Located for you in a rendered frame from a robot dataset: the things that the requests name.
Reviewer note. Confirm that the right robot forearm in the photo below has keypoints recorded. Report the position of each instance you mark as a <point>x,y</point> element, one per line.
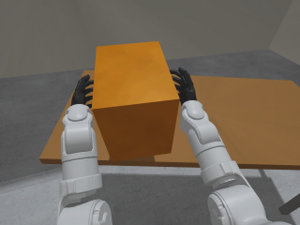
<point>217,167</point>

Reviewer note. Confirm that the carton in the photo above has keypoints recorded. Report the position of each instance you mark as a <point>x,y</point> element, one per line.
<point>135,101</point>

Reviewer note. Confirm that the table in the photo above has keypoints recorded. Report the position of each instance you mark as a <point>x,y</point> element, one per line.
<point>258,121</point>

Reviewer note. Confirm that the robot left hand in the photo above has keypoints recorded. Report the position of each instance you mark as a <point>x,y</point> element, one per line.
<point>79,96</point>

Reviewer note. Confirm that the right robot upper arm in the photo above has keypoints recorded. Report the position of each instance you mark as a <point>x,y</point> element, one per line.
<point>237,205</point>

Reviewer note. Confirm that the robot right hand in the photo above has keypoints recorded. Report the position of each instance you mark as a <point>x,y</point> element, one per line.
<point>186,88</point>

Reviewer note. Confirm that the left robot forearm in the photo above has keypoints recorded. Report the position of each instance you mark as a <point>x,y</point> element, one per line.
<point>79,152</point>

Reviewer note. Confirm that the left robot upper arm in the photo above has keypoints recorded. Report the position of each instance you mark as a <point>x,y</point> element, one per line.
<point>94,212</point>

